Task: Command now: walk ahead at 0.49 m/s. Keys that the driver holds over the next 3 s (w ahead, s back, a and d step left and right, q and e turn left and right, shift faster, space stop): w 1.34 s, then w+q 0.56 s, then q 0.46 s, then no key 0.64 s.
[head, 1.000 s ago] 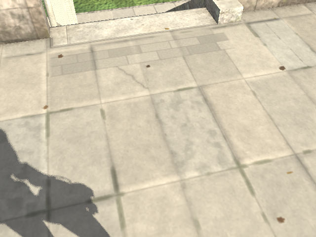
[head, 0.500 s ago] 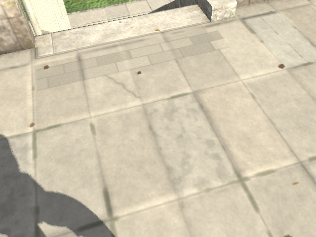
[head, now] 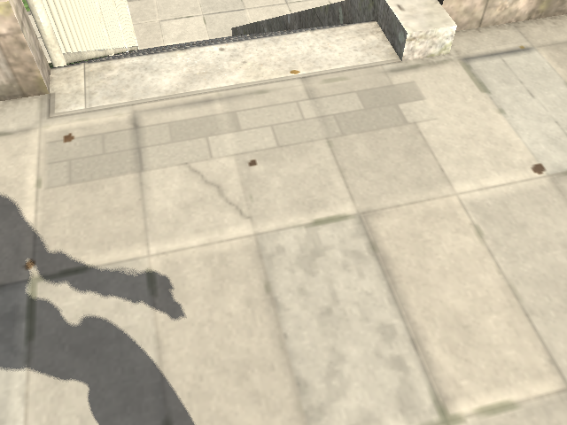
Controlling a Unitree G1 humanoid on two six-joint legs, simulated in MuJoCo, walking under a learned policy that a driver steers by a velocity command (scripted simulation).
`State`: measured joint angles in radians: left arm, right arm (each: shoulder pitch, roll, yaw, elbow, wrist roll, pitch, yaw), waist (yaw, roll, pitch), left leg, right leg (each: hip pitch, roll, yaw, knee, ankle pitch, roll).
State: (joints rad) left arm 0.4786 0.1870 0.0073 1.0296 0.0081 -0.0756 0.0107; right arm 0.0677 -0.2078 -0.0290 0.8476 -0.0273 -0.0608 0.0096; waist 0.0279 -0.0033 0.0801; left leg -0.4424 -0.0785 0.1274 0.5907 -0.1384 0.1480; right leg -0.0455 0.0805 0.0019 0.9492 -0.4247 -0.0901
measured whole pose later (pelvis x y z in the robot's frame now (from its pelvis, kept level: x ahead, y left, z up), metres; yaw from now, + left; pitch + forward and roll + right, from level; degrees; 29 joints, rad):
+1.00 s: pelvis +0.54 -0.04 +0.02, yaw +1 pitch +1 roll -2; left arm 0.49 0.17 0.02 1.08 0.02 -0.10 0.01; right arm 0.01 -0.19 -0.02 0.88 -0.02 -0.04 0.03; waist 0.07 0.02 0.05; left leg -0.56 0.05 0.07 0.61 -0.06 0.07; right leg 0.11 0.08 -0.07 0.18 -0.31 -0.07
